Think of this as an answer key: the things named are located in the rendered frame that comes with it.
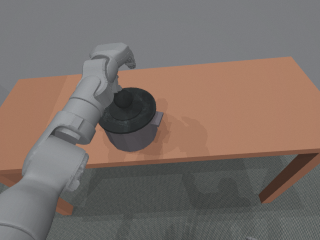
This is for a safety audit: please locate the knob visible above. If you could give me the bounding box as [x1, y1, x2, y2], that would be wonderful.
[114, 90, 133, 109]

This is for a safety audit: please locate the left robot hand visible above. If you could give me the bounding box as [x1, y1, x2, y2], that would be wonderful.
[89, 42, 136, 93]

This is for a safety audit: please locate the lid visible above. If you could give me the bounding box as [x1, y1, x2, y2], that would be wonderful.
[98, 87, 156, 134]

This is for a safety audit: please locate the table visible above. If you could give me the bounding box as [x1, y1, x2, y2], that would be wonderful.
[0, 56, 320, 216]

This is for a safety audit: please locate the robot left forearm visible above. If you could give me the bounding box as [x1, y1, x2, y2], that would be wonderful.
[21, 52, 119, 177]

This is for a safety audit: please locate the left robot upper arm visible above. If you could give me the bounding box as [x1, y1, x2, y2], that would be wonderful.
[0, 135, 89, 240]

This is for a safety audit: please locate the pot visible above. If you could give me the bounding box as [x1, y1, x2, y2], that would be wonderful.
[104, 111, 164, 152]

